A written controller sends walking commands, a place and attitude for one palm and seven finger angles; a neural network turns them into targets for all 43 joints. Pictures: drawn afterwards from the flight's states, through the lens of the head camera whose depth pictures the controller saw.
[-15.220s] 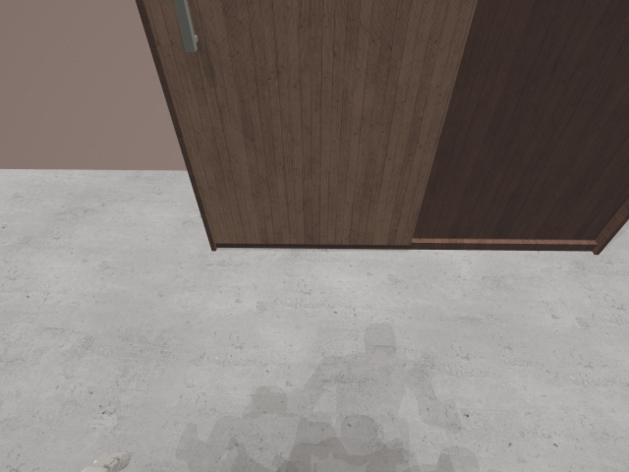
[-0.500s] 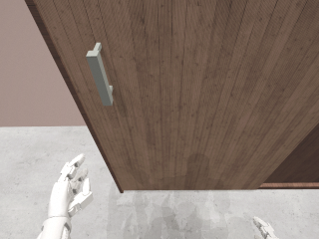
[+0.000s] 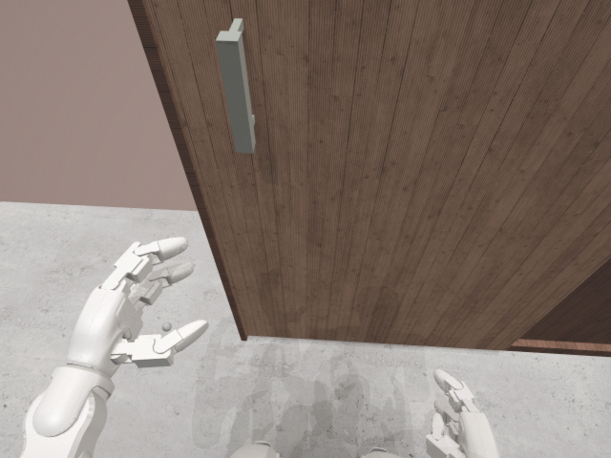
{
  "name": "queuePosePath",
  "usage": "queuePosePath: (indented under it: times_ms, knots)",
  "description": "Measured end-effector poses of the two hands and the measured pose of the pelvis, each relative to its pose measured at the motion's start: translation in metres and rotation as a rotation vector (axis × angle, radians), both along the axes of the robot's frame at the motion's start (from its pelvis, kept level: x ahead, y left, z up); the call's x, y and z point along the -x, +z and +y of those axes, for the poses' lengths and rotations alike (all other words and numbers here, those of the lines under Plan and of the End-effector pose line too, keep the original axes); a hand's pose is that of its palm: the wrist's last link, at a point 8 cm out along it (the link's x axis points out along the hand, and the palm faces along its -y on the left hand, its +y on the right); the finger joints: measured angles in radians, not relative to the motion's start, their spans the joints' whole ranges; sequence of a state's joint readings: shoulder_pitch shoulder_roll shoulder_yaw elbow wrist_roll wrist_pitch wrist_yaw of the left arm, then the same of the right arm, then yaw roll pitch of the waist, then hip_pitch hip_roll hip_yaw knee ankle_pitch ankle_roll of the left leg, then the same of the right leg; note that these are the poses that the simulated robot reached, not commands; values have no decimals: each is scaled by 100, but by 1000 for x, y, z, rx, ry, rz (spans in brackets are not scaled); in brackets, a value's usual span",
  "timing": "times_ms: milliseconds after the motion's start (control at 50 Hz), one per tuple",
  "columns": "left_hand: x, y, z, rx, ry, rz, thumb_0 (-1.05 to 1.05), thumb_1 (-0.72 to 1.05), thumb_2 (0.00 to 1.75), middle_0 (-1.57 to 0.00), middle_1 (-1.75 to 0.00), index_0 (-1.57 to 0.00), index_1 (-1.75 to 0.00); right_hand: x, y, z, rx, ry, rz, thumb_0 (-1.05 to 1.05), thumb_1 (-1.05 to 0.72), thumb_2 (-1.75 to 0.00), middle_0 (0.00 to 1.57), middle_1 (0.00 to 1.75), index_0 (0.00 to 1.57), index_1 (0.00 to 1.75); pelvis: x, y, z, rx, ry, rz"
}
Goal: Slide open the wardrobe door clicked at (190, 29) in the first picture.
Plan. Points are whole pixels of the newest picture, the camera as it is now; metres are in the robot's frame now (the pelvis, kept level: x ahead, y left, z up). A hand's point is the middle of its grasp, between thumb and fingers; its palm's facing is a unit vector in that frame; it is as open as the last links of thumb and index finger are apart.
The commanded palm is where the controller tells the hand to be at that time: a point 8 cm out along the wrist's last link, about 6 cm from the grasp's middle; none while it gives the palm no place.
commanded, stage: raise the hand with hooked fingers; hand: left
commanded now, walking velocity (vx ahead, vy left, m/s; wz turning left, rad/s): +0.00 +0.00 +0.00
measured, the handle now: (241, 89) +0.52 +0.13 +0.22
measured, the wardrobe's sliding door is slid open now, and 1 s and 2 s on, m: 0.00 0.00 0.00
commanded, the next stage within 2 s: move the hooked fingers beside the handle in 1.38 s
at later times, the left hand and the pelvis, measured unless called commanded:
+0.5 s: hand (80, 251) +0.28 +0.25 +0.17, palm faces +0.11 -0.99 -0.09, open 13.2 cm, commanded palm +0.25 +0.30 +0.18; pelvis +0.04 +0.01 +0.04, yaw +0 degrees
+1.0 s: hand (43, 179) +0.31 +0.27 +0.24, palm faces +0.10 -0.99 -0.08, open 14.0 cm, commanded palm +0.27 +0.31 +0.24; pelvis +0.02 -0.01 +0.05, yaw -1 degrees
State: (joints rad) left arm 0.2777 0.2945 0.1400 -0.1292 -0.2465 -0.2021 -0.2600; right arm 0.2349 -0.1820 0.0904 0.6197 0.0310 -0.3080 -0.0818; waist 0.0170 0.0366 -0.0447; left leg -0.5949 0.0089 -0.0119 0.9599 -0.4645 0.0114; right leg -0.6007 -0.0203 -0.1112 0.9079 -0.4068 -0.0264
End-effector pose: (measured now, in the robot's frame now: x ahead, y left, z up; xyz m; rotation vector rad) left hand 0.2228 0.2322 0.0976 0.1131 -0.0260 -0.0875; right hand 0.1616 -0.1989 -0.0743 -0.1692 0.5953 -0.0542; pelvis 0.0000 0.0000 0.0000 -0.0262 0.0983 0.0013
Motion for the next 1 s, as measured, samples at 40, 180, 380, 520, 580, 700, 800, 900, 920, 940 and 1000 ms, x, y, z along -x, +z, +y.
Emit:
queuePosePath:
  times_ms: [40, 180, 380, 520, 580, 700, 800, 900, 920, 940, 1000]
  knots:
    - [-8, -6, 9, 18, 21, 106, 1, 21, 61, -25, -75, -26, -75, 10, 3, -2, -5, -49, 22, 2, -90, -90, 21, 30, 21, 31, -4, 7, 3, -8, -16, -3]
    - [-1, 18, 50, 30, 239, 46, 1, 5, 54, -26, -85, -27, -85, 19, 20, -28, 78, -84, 43, 2, -90, -90, 21, 30, 20, 31, -19, 19, 8, -9, -24, -17]
    - [-19, 42, 52, 12, 129, 18, 0, -19, 44, -28, -100, -28, -100, -26, 44, -43, 140, -74, -40, 2, -90, -90, 20, 30, 20, 30, -30, 29, 10, -2, -6, -60]
    - [-29, 85, 75, 27, 205, -76, 0, -35, 37, -29, -111, -30, -111, -60, 63, -26, 92, -31, -126, 2, -90, -90, 20, 30, 20, 30, -37, 39, 5, -4, -1, -97]
    - [-32, 101, 78, 27, 208, -97, 0, -41, 34, -30, -114, -30, -114, -68, 65, -18, 71, -2, -132, 1, -90, -90, 20, 30, 20, 30, -37, 42, 3, -6, 3, -113]
    - [-41, 109, 81, 21, 188, 0, 0, -47, 31, -30, -119, -30, -118, -70, 62, -13, 41, 9, -107, 1, -90, -90, 21, 30, 20, 30, -33, 46, -1, -12, 4, -133]
    - [-46, 128, 86, 26, 211, -42, -1, -49, 30, -30, -120, -31, -120, -61, 60, -19, 46, 4, -76, 1, -90, -90, 21, 30, 20, 30, -30, 49, -6, -16, 3, -144]
    - [-52, 152, 89, 21, 210, -95, -1, -50, 30, -30, -120, -31, -120, -51, 59, -31, 55, -15, -52, 1, -90, -90, 21, 30, 20, 30, -26, 50, -10, -16, -1, -155]
    - [-54, 154, 90, 20, 206, -87, -1, -50, 30, -30, -120, -31, -120, -49, 59, -33, 56, -22, -48, 2, -90, -90, 21, 30, 20, 30, -26, 50, -10, -16, -2, -155]
    - [-56, 155, 90, 20, 202, -73, -1, -50, 30, -30, -120, -31, -120, -47, 58, -36, 55, -30, -45, 2, -90, -90, 21, 30, 20, 30, -25, 50, -10, -17, -4, -155]
    - [-60, 146, 89, 32, 186, -2, -1, -50, 30, -30, -120, -31, -120, -42, 57, -44, 52, -54, -38, 2, -90, -90, 21, 30, 20, 30, -22, 50, -10, -17, -10, -150]
